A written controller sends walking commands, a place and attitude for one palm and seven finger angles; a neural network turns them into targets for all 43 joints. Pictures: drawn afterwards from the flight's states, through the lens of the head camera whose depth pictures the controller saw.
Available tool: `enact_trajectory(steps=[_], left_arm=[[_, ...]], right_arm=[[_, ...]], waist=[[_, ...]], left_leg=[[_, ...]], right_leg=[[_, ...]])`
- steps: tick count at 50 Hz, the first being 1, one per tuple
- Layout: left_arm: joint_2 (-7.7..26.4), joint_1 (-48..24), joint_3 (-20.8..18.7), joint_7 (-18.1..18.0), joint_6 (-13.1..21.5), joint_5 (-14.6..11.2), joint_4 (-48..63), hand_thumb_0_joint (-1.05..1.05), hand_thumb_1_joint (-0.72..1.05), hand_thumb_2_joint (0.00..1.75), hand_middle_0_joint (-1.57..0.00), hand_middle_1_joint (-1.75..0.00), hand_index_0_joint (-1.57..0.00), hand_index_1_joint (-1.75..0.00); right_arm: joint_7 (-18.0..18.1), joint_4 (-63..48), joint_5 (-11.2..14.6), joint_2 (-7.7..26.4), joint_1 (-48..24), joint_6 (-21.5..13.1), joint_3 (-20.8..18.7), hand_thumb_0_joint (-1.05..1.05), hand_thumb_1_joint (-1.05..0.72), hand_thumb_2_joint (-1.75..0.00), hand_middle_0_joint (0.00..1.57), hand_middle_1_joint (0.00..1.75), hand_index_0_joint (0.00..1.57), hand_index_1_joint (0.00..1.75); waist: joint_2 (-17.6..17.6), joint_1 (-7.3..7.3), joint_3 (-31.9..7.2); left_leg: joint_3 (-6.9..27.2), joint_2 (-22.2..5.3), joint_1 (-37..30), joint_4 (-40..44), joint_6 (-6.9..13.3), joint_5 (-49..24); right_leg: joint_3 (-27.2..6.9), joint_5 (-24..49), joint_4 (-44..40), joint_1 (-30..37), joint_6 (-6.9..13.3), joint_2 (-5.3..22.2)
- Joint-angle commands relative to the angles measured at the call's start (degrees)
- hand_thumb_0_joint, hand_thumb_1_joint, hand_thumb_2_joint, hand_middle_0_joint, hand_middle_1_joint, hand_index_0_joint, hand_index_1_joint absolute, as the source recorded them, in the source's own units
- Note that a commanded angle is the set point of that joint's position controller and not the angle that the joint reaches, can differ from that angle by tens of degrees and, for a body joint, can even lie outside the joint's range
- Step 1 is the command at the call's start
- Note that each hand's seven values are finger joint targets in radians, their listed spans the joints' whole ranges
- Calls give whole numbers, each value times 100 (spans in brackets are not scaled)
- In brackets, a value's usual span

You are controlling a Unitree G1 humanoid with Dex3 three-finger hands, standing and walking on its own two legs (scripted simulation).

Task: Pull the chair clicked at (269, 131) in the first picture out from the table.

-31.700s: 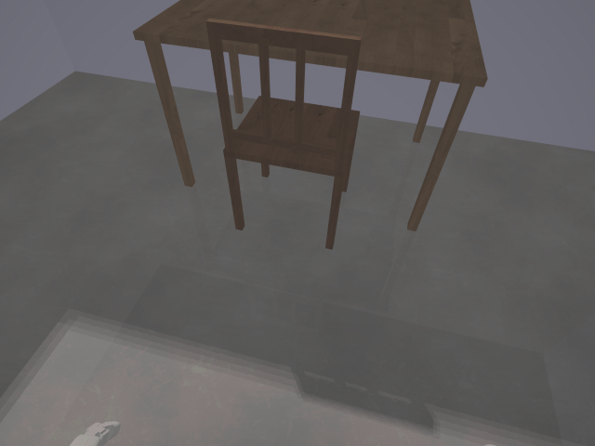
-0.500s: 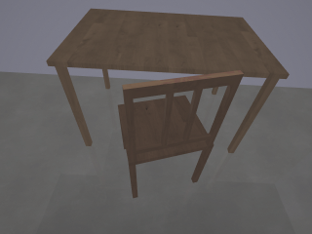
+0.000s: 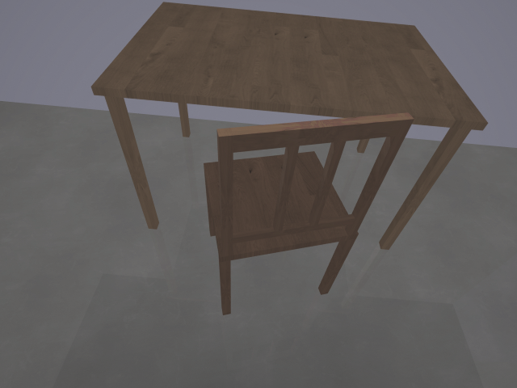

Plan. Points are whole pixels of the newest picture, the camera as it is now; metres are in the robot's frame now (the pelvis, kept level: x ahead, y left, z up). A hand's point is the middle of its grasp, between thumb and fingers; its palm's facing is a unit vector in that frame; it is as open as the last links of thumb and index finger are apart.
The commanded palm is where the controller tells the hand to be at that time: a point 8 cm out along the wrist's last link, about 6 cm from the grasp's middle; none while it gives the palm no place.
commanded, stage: look again from close up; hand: left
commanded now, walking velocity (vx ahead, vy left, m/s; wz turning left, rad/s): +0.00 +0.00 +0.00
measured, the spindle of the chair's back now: (284, 191) +0.58 -0.02 -0.09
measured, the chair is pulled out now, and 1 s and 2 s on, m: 0.12 0.12 0.12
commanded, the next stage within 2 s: none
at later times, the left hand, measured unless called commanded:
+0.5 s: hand out of the picture +0.01 +0.15 -0.18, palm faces +0.02 -0.99 -0.14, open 7.4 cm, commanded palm none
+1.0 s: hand out of the picture +0.00 +0.15 -0.18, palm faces +0.03 -0.99 -0.13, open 7.4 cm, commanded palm none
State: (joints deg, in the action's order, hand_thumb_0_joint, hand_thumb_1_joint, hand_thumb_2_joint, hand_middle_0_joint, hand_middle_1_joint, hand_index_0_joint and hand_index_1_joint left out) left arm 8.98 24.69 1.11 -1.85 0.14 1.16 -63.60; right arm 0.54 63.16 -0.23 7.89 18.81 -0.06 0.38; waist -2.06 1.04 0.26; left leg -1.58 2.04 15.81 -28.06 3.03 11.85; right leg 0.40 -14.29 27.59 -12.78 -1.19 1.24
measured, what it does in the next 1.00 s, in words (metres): stands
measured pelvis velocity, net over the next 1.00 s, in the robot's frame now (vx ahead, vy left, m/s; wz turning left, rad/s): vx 0.03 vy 0.00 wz -0.01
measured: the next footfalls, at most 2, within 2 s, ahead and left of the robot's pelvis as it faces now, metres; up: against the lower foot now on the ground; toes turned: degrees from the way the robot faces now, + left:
none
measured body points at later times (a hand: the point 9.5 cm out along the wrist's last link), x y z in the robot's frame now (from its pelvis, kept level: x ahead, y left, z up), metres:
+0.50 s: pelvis +0.02 +0.00 +0.00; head +0.02 +0.02 +0.45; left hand +0.01 +0.20 -0.17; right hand +0.01 -0.22 -0.15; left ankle +0.04 +0.08 -0.74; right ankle +0.01 -0.14 -0.74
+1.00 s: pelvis +0.03 +0.00 +0.00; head +0.03 +0.02 +0.45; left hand +0.00 +0.20 -0.17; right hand +0.02 -0.22 -0.15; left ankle +0.04 +0.08 -0.74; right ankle +0.01 -0.14 -0.74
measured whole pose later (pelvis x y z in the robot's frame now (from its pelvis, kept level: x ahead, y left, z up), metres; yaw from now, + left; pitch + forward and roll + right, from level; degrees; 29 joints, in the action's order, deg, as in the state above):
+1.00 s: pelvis +0.03 +0.00 +0.00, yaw +0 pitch -1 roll +0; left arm 7.5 20.2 0.9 -2.2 0.7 1.0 -64.0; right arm 1.6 65.7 -0.1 7.0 17.0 -1.1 0.8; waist -2.4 0.7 0.6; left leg -1.9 2.2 11.2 -25.8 2.9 13.8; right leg 0.0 -15.9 25.0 -8.2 -1.3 1.4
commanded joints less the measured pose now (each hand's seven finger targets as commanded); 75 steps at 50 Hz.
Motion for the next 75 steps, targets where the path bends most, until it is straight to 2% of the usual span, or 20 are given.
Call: enact_trajectory(steps=[1, 9, 14, 16, 20, 24, 25, 29, 32, 39, 40, 54, 63, 67, 71, 75], left_arm=[[345, 281, -59, -35, 118, -18, 148, 0, 90, 90, -20, -30, -20, -30], [277, 184, -67, -69, 136, -30, 103, 0, 90, 90, -20, -30, -20, -30], [267, 111, -84, -78, 129, -30, 120, 0, 90, 90, -20, -30, -20, -30], [267, 46, -87, -78, 113, -25, 140, 0, 90, 90, -20, -30, -20, -30], [288, 13, -113, -70, 108, -22, 164, 0, 90, 90, -20, -30, -20, -30], [285, -32, -114, -63, 119, -32, 159, 0, 90, 90, -20, -30, -20, -30], [301, -63, -122, -63, 113, -28, 166, 0, 90, 90, -20, -30, -20, -30], [303, -58, -114, -61, 121, -36, 165, 0, 90, 90, -20, -30, -20, -30], [304, -65, -116, -60, 107, -36, 157, 0, 90, 90, -20, -30, -20, -30], [296, -9, -114, -61, 115, -32, 99, 0, 90, 90, -20, -30, -20, -30], [300, -11, -115, -59, 103, -29, 105, 0, 90, 90, -20, -30, -20, -30], [226, 81, -110, -54, 96, -28, 45, 0, 90, 90, -20, -30, -20, -30], [204, 115, -112, -55, 96, -25, 30, 0, 90, 90, -20, -30, -20, -30], [203, 118, -114, -57, 92, -29, 20, 0, 90, 90, -20, -30, -20, -30], [206, 137, -114, -56, 96, -27, 12, 0, 90, 90, -20, -30, -20, -30], [196, 130, -124, -55, 88, -23, 17, 0, 90, 90, -20, -30, -20, -30]], right_arm=[[82, -165, 13, 643, 148, -163, -99, 0, -90, -90, 20, 30, 20, 30], [102, -19, 15, 501, 178, -192, -62, 0, -90, -90, 20, 30, 20, 30], [113, 13, 10, 481, 145, -201, -61, 0, -90, -90, 20, 30, 20, 30], [118, 16, 10, 473, 138, -192, -56, 0, -90, -90, 20, 30, 20, 30], [126, 14, 6, 481, 138, -199, -61, 0, -90, -90, 20, 30, 20, 30], [129, 17, 4, 499, 132, -208, -56, 0, -90, -90, 20, 30, 20, 30], [133, 30, 9, 464, 116, -197, -56, 0, -90, -90, 20, 30, 20, 30], [136, 37, 4, 513, 131, -206, -52, 0, -90, -90, 20, 30, 20, 30], [138, 62, 6, 506, 109, -197, -46, 0, -90, -90, 20, 30, 20, 30], [146, 88, 10, 498, 122, -197, -44, 0, -90, -90, 20, 30, 20, 30], [151, 91, 13, 489, 124, -190, -42, 0, -90, -90, 20, 30, 20, 30], [168, 95, 5, 478, 177, -203, -30, 0, -90, -90, 20, 30, 20, 30], [174, 100, 6, 473, 212, -206, -32, 0, -90, -90, 20, 30, 20, 30], [182, 123, 5, 447, 229, -211, -21, 0, -90, -90, 20, 30, 20, 30], [179, 116, 11, 437, 219, -203, -25, 0, -90, -90, 20, 30, 20, 30], [185, 127, 9, 408, 268, -198, -29, 0, -90, -90, 20, 30, 20, 30]], waist=[[224, -51, 444], [149, -62, 416], [211, -50, 413], [234, -50, 552], [336, -43, 424], [221, -46, 299], [131, -45, 415], [129, -63, 286], [205, -54, 380], [127, -64, 340], [170, -57, 443], [274, -52, 408], [120, -48, 411], [238, -42, 406], [141, -29, 459], [225, -44, 492]], left_leg=[[868, -713, 181, 1017, 23, 1013], [704, -668, -27, 803, -8, 221], [663, -677, -102, 765, -13, -29], [700, -689, 9, 837, -13, 86], [688, -702, -115, 834, 2, -32], [632, -696, -241, 739, -7, -315], [638, -687, -181, 758, -2, -265], [606, -695, -347, 693, -7, -529], [634, -702, -311, 766, -8, -405], [602, -704, -435, 761, -6, -563], [595, -703, -378, 791, -3, -498], [665, -702, -450, 879, 4, -508], [643, -699, -495, 851, 3, -617], [652, -699, -505, 863, 3, -702], [653, -683, -476, 867, 0, -600], [643, -689, -448, 908, -6, -550]], right_leg=[[-425, -202, -542, -229, 259, 330], [-424, 153, -532, -163, 263, 373], [-379, 328, -515, -106, 250, 383], [-379, 246, -533, -116, 253, 359], [-335, 344, -520, -20, 248, 354], [-352, 519, -528, 45, 242, 394], [-343, 470, -554, 38, 243, 378], [-368, 648, -544, 69, 237, 397], [-346, 523, -565, 47, 231, 377], [-338, 629, -610, 94, 226, 401], [-326, 562, -626, 65, 225, 382], [-281, 547, -645, 109, 229, 388], [-263, 604, -651, 109, 221, 404], [-258, 599, -649, 138, 227, 400], [-277, 569, -694, 122, 227, 408], [-249, 511, -690, 119, 233, 390]])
